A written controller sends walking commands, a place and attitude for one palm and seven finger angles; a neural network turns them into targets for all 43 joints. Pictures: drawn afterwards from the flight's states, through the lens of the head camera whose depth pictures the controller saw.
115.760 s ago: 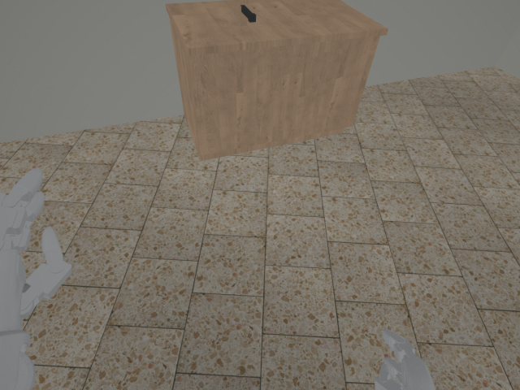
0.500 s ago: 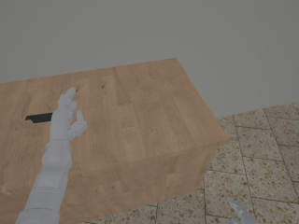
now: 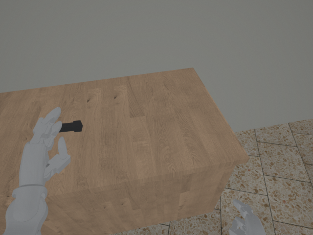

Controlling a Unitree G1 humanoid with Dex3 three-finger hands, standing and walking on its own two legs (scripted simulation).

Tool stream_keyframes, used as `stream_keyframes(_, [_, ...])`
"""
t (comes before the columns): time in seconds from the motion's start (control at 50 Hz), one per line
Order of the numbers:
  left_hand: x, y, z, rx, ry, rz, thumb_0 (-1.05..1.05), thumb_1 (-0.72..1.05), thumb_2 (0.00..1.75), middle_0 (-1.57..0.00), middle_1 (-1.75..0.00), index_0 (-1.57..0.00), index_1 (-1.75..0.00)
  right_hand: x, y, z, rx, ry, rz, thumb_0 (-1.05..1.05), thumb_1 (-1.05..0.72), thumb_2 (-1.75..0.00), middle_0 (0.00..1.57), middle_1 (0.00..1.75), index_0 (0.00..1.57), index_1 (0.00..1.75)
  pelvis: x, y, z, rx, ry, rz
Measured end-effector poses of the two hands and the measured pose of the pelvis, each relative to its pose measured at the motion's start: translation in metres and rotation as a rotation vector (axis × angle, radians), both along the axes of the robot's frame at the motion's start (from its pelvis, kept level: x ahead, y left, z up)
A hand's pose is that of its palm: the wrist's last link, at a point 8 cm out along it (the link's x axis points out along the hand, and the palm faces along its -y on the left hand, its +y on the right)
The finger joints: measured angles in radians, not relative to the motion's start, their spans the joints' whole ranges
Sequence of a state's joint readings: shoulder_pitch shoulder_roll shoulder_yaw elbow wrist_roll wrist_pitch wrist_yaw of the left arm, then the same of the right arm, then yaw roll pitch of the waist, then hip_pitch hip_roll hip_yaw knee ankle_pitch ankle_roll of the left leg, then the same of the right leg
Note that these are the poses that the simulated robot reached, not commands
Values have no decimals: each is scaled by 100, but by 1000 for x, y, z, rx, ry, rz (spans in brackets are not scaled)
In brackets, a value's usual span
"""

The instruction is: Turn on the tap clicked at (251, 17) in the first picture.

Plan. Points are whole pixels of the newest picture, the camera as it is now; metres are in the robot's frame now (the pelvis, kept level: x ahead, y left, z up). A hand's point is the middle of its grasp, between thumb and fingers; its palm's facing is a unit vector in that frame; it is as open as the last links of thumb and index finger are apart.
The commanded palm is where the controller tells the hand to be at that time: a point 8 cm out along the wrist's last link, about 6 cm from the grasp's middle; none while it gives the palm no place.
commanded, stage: draw the hand back beside the body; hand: left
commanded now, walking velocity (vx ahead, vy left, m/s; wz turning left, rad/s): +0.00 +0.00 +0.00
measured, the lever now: (77, 126) +0.44 +0.33 +0.00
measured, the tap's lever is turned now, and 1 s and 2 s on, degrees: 86 86 86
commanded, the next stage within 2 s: step back with the hand held close in 0.36 s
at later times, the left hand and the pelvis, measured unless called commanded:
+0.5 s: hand (67, 161) +0.22 +0.21 +0.14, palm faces +0.33 -0.87 -0.35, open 7.5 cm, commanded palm +0.17 +0.27 +0.17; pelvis +0.01 -0.01 +0.00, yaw +0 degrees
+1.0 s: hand (16, 196) +0.14 +0.26 +0.16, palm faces +0.34 -0.82 -0.45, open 7.5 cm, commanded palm +0.09 +0.30 +0.17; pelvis -0.08 +0.02 -0.01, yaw -2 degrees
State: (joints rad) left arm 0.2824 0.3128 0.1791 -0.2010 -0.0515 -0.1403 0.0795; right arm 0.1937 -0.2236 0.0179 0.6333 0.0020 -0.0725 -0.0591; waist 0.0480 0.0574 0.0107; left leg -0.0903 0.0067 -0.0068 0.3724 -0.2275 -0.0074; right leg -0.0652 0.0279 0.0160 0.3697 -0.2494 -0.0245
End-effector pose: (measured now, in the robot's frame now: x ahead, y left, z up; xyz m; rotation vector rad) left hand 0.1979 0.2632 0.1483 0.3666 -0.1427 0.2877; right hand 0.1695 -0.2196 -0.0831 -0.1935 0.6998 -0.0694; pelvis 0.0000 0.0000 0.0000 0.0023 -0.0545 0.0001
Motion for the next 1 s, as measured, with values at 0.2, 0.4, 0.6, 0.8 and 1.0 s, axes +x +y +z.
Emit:
stream_keyframes(0.2, [-21,1,10,37,-14,47,1,89,90,-20,-30,-20,-30,20,-9,5,-14,-44,10,1,-91,-90,20,30,20,30,7,-7,-2,-2,5,7])
stream_keyframes(0.4, [-14,-8,5,16,-5,42,2,89,90,-20,-30,-20,-31,22,-12,4,-11,-59,1,1,-91,-90,20,30,20,30,7,-11,-3,2,7,6])
stream_keyframes(0.6, [-29,10,50,185,-112,51,2,88,90,-21,-30,-21,-31,7,-17,3,-1,-43,-40,1,-91,-90,20,30,20,30,0,-10,-4,-12,31,-19])
stream_keyframes(0.8, [-47,19,5,96,58,24,1,89,90,-20,-30,-20,-31,-34,-19,0,-22,-24,-128,1,-91,-90,20,30,20,30,-32,12,-4,-4,51,-47])
stream_keyframes(1.0, [-99,36,32,182,-107,-2,2,88,90,-21,-30,-21,-31,-85,1,5,-62,-14,-95,1,-91,-90,20,30,20,30,-80,25,-9,-16,48,-29])
